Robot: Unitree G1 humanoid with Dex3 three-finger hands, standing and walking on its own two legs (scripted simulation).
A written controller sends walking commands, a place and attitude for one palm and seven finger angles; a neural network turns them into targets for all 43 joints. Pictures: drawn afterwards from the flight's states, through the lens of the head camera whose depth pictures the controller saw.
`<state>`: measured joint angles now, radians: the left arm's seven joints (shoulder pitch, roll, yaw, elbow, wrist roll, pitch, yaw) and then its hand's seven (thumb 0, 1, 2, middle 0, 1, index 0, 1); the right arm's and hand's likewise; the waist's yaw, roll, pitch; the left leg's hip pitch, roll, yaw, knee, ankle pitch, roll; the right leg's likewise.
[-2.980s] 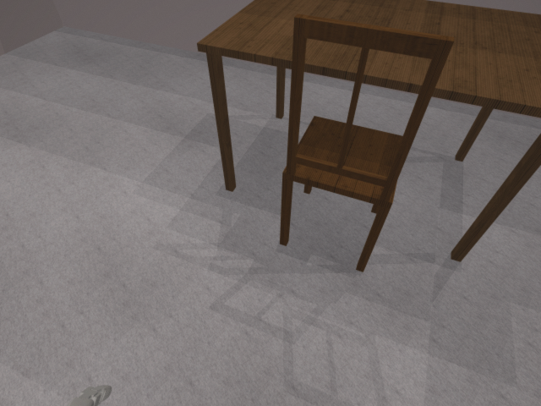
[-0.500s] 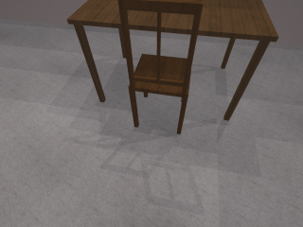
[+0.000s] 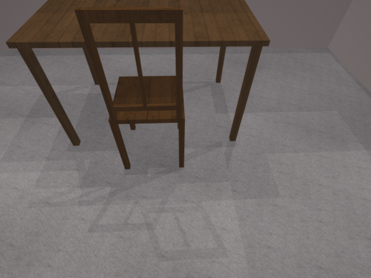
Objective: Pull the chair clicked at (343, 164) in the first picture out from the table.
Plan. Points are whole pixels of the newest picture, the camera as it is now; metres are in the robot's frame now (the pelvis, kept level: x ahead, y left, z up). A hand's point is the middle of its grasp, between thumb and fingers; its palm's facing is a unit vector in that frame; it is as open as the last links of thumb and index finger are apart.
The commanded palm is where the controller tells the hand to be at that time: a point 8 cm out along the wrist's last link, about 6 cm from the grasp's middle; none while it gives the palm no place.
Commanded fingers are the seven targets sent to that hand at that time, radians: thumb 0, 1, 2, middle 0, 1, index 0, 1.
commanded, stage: take the last steps up to it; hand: left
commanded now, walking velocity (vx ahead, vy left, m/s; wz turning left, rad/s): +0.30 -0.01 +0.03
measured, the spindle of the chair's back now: (139, 70) +0.89 +0.20 -0.05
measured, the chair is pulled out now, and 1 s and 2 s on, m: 0.00 0.00 0.00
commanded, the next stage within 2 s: come to a stop and stand still in 0.94 s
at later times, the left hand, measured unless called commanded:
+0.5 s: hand out of the picture +0.11 +0.21 -0.19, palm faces +0.08 -0.99 -0.13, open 7.4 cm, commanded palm none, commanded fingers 0.00 0.90 0.90 -0.20 -0.30 -0.20 -0.30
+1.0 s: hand (137, 174) +0.45 +0.16 -0.16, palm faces +0.02 -0.98 -0.20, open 7.3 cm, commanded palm none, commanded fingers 0.00 0.90 0.90 -0.20 -0.30 -0.20 -0.30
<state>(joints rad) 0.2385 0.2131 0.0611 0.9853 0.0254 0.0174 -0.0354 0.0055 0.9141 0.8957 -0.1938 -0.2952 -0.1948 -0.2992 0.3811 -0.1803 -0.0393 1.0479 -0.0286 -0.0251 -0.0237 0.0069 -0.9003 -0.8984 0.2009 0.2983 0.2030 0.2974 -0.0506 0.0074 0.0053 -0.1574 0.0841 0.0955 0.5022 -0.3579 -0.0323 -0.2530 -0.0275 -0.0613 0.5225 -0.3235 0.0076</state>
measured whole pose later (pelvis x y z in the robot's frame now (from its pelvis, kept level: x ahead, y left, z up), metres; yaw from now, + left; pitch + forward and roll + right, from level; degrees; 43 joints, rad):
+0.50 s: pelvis +0.18 +0.04 -0.01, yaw +0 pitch -1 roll -1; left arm 0.40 0.16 0.06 1.16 0.02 -0.01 0.00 0.01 0.91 0.89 -0.20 -0.30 -0.20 -0.30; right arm 0.20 -0.13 -0.05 1.00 -0.02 -0.07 -0.01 0.00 -0.91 -0.90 0.20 0.30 0.20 0.30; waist 0.01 -0.05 0.05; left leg -0.38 0.06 0.16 0.66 -0.27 0.05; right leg -0.29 -0.05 -0.02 1.16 -0.44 -0.01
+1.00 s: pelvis +0.36 -0.01 -0.01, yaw +1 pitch -1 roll +1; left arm 0.16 0.14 0.05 1.01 0.02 -0.06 -0.01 0.00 0.92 0.90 -0.20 -0.30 -0.20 -0.30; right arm 0.40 -0.14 -0.05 1.14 -0.01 -0.02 -0.01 0.01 -0.91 -0.90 0.20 0.30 0.20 0.30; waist -0.04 0.03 0.06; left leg -0.29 0.07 0.06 1.06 -0.48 0.03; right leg -0.34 -0.04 -0.15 0.59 -0.23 -0.05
